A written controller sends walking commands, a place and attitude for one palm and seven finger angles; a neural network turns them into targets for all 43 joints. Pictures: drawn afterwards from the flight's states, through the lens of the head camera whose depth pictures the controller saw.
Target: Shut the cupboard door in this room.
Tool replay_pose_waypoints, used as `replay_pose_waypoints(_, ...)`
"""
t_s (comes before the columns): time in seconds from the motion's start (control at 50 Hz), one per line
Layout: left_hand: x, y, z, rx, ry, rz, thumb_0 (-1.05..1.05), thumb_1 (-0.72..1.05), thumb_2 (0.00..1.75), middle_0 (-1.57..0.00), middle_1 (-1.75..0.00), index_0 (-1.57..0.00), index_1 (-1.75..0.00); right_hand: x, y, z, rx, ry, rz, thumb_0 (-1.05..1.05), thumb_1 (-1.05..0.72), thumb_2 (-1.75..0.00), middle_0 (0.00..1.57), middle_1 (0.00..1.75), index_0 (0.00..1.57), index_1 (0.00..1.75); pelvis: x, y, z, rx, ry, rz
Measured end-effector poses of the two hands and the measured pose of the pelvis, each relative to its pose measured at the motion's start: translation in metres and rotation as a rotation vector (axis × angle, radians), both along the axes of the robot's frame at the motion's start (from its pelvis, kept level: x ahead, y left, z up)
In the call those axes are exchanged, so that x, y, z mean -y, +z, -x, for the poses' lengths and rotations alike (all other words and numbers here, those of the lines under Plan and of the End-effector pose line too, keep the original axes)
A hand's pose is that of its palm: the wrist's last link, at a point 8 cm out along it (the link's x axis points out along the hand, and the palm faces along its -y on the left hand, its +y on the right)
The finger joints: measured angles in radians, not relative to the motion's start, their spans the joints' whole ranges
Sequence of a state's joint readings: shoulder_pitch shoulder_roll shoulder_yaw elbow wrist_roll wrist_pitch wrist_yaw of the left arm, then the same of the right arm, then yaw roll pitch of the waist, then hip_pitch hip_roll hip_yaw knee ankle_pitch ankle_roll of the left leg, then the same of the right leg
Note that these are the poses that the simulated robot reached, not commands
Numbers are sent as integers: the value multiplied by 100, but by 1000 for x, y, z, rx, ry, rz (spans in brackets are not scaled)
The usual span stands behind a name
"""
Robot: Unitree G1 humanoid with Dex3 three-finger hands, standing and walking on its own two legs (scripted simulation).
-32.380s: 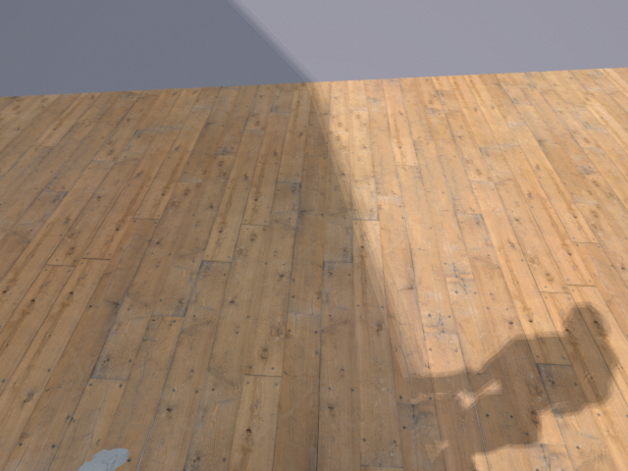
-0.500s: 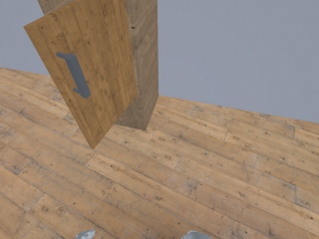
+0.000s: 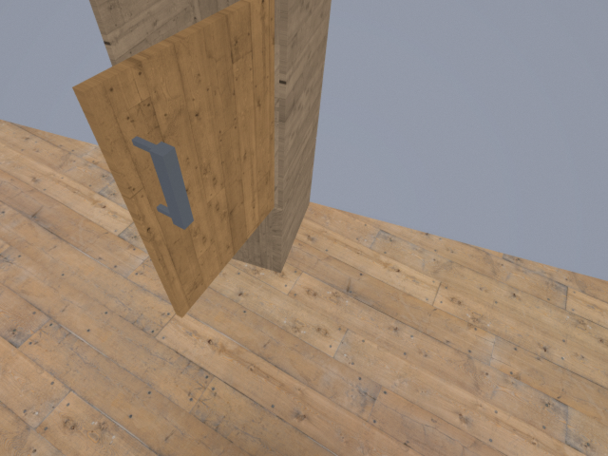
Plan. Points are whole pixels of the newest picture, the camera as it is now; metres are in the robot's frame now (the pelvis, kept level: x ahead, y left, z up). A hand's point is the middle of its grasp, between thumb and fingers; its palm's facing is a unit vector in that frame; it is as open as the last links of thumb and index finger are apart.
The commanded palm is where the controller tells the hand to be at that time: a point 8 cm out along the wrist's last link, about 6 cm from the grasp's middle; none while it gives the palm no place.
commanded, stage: come to a stop and stand still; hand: left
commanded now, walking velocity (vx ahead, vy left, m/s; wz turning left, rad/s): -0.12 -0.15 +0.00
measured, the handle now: (163, 184) +0.47 +0.27 +0.06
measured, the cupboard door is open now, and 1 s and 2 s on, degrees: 79 79 79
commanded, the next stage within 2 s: look again from close up in 0.84 s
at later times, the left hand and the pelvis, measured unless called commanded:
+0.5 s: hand out of the picture -0.01 +0.10 -0.17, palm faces +0.02 -0.97 -0.23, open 7.3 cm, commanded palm none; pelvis -0.05 -0.08 +0.00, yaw +0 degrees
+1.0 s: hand out of the picture -0.10 +0.08 -0.17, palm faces +0.02 -0.99 -0.16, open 7.4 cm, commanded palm none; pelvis -0.07 -0.08 +0.00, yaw +0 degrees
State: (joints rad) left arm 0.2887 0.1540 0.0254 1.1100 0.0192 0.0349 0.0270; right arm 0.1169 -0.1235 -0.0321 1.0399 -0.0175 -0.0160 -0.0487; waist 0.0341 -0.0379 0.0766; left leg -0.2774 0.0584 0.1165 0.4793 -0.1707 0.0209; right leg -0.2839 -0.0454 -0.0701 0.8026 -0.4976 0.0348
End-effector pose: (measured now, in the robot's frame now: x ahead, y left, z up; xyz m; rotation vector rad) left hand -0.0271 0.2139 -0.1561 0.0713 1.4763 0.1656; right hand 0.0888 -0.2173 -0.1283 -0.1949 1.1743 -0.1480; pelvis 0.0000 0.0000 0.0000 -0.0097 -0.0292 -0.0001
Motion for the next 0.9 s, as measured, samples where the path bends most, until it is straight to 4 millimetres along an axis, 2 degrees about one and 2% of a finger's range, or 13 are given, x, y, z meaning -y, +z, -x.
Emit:
replay_pose_waypoints(0.08, -8, 6, -7, 11, -26, -43, 0, 90, 90, -20, -30, -20, -30, 14, -3, 13, -22, -24, 0, -1, -94, -90, 20, 30, 20, 30, 8, 1, 11, -17, -15, 2)
replay_pose_waypoints(0.18, -6, 13, -20, 65, -64, -107, 0, 90, 90, -20, -30, -20, -30, 45, -15, 47, -64, -66, -15, 0, -93, -90, 20, 30, 20, 30, 30, -4, 25, -20, -26, -11)
replay_pose_waypoints(0.24, 6, 14, -24, 125, -86, -146, 0, 91, 90, -20, -30, -20, -30, 68, -32, 70, -93, -91, -36, 0, -92, -90, 20, 30, 20, 30, 48, -14, 33, -14, -25, -31)
replay_pose_waypoints(0.28, 18, 19, -22, 145, -93, -156, 0, 91, 90, -20, -30, -20, -30, 80, -36, 85, -124, -103, -48, 0, -92, -90, 20, 30, 20, 30, 57, -13, 38, 2, -14, -25)
replay_pose_waypoints(0.4, 55, 27, -18, 172, -94, -113, 0, 90, 90, -20, -30, -20, -30, 97, -27, 118, -182, -112, -61, 1, -92, -90, 19, 30, 19, 30, 74, -1, 44, 1, -9, -36)
replay_pose_waypoints(0.5, 67, 19, -12, 171, -83, -88, 1, 93, 90, -20, -30, -20, -30, 97, -22, 138, -221, -105, -49, 1, -91, -90, 19, 30, 19, 30, 82, -1, 50, -15, -1, -16)
replay_pose_waypoints(0.58, 70, 9, 1, 148, -49, -61, 1, 93, 90, -20, -30, -20, -30, 88, -21, 150, -249, -82, -39, 1, -91, -90, 19, 30, 19, 30, 84, -3, 56, -18, 15, -1)
replay_pose_waypoints(0.68, 75, 11, 25, 104, -31, -43, 1, 93, 90, -20, -30, -20, -30, 77, -15, 155, -254, -58, -54, 1, -92, -90, 20, 30, 19, 30, 85, 3, 59, -2, 7, -8)
replay_pose_waypoints(0.9, 88, 14, 67, 5, -27, -12, 0, 91, 90, -20, -30, -20, -30, 69, -15, 166, -257, -68, -74, 1, -92, -90, 20, 30, 20, 30, 81, 7, 64, 0, -3, -12)
